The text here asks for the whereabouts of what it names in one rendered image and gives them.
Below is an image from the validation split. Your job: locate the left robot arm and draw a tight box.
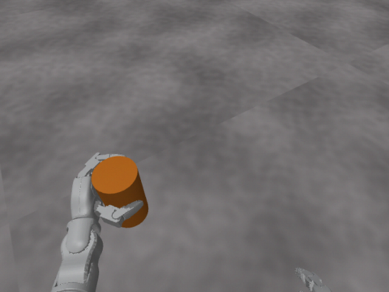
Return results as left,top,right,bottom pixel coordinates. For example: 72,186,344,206
51,217,103,292

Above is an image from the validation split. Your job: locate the left robot hand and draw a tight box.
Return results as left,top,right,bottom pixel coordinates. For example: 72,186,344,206
71,153,143,228

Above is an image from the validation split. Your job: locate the can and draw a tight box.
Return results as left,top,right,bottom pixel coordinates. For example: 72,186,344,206
91,156,148,228

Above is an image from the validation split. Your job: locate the right robot hand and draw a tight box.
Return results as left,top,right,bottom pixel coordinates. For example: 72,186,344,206
295,267,332,292

